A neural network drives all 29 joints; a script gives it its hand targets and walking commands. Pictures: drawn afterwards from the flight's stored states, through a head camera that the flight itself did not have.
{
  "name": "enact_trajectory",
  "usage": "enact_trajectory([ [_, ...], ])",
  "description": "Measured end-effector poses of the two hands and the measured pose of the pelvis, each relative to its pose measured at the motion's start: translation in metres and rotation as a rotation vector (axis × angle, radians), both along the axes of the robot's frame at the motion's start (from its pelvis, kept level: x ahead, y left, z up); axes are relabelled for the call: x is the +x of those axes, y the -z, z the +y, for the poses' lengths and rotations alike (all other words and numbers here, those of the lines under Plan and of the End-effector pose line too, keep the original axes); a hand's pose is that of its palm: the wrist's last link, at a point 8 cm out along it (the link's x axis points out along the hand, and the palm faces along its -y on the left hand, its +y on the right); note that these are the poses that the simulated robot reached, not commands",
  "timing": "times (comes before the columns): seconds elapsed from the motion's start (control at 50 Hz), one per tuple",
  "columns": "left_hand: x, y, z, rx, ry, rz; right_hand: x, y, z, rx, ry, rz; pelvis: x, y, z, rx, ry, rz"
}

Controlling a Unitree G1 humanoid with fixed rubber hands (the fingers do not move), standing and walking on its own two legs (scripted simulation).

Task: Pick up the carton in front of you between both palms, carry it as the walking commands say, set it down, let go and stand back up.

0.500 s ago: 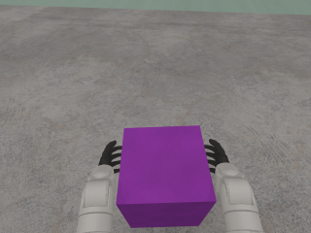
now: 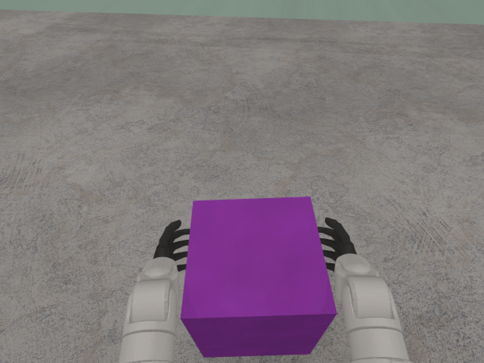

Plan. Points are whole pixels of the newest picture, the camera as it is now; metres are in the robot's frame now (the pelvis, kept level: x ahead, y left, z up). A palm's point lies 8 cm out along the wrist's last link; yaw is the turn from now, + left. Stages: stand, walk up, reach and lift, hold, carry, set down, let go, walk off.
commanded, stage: carry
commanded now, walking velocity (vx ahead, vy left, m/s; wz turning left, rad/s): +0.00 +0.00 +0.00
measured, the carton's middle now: (254, 281) +0.29 +0.00 -0.04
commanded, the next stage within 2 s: hold in 0.14 s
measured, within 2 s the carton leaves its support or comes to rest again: neither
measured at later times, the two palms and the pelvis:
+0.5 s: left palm (141, 292) +0.23 +0.18 +0.04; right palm (324, 257) +0.29 -0.12 +0.04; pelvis -0.01 -0.02 +0.01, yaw +10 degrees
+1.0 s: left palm (161, 284) +0.28 +0.17 -0.03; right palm (311, 251) +0.35 -0.12 -0.04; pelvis -0.03 -0.06 -0.02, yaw +14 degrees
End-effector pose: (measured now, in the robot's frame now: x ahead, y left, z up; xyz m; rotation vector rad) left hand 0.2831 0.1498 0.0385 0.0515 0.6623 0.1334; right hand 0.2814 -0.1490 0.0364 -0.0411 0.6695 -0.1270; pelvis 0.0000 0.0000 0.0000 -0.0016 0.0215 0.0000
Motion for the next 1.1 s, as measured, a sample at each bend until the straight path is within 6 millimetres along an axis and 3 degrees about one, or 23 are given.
enact_trajectory([
  [0.18, -0.004, 0.000, 0.002, 0.002, 0.003, 0.000, -0.004, 0.000, 0.002, -0.001, 0.001, -0.001, -0.003, -0.003, 0.002, -0.007, -0.018, -0.036],
  [0.38, -0.041, -0.001, 0.028, 0.006, -0.132, 0.012, 0.000, 0.000, 0.031, -0.005, -0.142, 0.010, -0.011, -0.012, -0.009, 0.005, -0.138, -0.120],
  [0.48, -0.050, -0.005, 0.029, 0.009, -0.185, 0.007, 0.006, -0.003, 0.034, 0.002, -0.191, 0.005, -0.014, -0.012, -0.021, 0.010, -0.175, -0.131],
  [0.64, -0.045, -0.010, 0.014, 0.016, -0.196, 0.008, 0.013, -0.004, 0.019, 0.020, -0.195, 0.006, -0.016, -0.012, -0.041, 0.013, -0.199, -0.134],
  [0.78, -0.027, 0.001, 0.011, -0.002, -0.223, 0.024, 0.035, 0.006, 0.018, 0.063, -0.178, 0.029, -0.019, -0.005, -0.056, 0.013, -0.221, -0.115],
  [0.92, -0.008, 0.034, 0.020, 0.008, -0.238, 0.053, 0.061, 0.041, 0.029, 0.055, -0.205, 0.056, -0.025, 0.007, -0.062, 0.005, -0.238, -0.004],
  [1.1, 0.012, 0.131, 0.021, 0.019, -0.220, 0.054, 0.074, 0.143, 0.028, 0.033, -0.209, 0.051, -0.039, 0.037, -0.056, -0.016, -0.236, 0.295],
])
